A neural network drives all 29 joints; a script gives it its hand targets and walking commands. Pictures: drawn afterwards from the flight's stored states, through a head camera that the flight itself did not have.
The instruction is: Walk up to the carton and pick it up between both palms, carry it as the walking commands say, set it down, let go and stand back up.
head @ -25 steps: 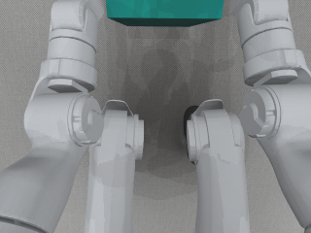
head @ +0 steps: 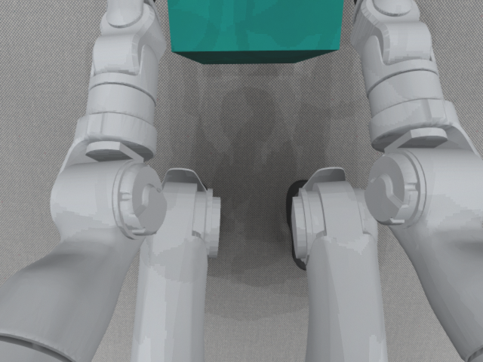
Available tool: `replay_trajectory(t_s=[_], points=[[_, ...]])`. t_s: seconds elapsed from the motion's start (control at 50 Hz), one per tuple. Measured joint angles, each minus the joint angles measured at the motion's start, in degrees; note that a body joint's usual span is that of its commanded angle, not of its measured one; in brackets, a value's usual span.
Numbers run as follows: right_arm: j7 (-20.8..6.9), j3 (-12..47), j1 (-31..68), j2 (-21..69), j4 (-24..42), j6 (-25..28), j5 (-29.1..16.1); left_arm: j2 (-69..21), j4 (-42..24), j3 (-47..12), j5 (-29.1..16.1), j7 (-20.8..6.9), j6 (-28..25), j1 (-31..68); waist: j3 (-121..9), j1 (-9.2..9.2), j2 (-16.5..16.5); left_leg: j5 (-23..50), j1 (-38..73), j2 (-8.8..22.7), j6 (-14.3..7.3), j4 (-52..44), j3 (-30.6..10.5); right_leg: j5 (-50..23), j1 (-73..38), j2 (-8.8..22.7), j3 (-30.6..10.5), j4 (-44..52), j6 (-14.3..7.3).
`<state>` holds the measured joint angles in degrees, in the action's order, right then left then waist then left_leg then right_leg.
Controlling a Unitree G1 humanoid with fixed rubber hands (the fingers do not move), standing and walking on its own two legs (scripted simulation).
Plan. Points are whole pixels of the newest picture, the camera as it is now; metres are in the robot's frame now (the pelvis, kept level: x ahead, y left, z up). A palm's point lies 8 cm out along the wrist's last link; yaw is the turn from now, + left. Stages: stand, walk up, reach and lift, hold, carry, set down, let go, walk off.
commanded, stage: set down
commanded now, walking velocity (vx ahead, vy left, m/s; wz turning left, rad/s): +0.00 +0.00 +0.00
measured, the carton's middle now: (251, 1) +0.55 -0.01 -0.24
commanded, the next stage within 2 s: none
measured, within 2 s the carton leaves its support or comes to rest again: neither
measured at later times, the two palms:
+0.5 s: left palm out of the picture +0.54 +0.13 -0.17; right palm out of the picture +0.54 -0.15 -0.17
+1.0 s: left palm out of the picture +0.54 +0.17 -0.12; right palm out of the picture +0.54 -0.15 -0.13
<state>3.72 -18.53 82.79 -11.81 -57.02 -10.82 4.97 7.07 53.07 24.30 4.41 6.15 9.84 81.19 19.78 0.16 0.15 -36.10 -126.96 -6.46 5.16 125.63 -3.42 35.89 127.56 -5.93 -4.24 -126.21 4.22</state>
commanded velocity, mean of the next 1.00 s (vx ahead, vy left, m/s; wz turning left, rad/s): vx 0.00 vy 0.00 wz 0.00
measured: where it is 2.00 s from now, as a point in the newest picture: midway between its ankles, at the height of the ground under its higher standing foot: (247, 239)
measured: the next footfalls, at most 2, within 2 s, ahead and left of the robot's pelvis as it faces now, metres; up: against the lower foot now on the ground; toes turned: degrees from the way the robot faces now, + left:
none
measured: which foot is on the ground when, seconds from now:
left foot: down 0.00-1.00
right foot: down 0.00-1.00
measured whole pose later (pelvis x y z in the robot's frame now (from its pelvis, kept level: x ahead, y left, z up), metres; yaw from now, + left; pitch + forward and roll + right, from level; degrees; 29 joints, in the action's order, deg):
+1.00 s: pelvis -0.02 +0.00 +0.03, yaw +0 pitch +30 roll +1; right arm 9.6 -5.1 83.3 -18.7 -51.5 -8.8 -9.1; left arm 18.6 51.2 6.8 -11.4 9.6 8.2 82.5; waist 30.0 0.7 0.2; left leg -34.0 -117.2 -4.8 4.3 121.3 -2.8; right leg 34.0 117.8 -4.2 -3.3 -122.1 2.9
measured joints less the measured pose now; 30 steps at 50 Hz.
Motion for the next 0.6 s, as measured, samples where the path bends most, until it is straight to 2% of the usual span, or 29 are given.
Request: replay_trajectory(t_s=[0.2, 0.46, 0.6], points=[[-0.3, -0.3, -1.2, 0.7, 1.6, 1.1, 0.5, 0.3, 0.5, -0.8, -0.4, -0.1, -1.0, -0.2, 0.1, 0.01, -0.4, -0.1, 0.0, -0.1, 0.4, 0.2, -0.1, 0.2, 0.2, 0.5, 0.4, -0.5, -0.7], [0.7, 1.5, 0.3, -0.1, -1.8, 4.2, -0.6, 2.9, 4.3, -4.3, -0.8, -0.5, -4.4, 1.1, 1.8, -0.38, -0.1, 0.6, 0.7, 0.0, 0.7, 0.2, 0.1, -0.4, -0.4, 0.7, 0.4, -0.9, -0.9], [3.7, 7.2, 1.0, -3.5, -3.8, 6.7, -7.0, 6.9, 6.8, -12.7, -8.5, 2.2, -5.9, 1.6, 4.8, -0.59, -1.0, 1.5, 1.9, 0.1, 0.4, -1.3, -0.3, -1.3, -1.8, 1.1, 0.9, 1.1, -1.0]])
